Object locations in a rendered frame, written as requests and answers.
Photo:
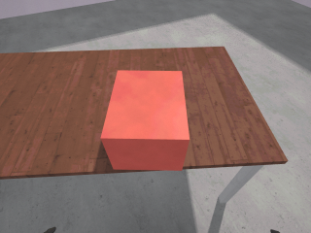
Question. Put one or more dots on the table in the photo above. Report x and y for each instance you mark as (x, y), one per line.
(53, 106)

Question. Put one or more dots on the carton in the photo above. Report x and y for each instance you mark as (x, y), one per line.
(146, 126)

